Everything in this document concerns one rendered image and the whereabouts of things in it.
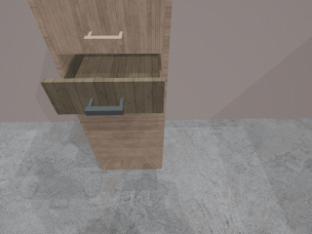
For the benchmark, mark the cabinet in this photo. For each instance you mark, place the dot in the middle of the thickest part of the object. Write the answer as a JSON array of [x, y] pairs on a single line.
[[132, 141]]

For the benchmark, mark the drawer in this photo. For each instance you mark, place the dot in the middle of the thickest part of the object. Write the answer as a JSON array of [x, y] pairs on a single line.
[[137, 78]]

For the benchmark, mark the handle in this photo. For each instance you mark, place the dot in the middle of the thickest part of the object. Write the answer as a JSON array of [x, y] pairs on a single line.
[[91, 40], [91, 110]]

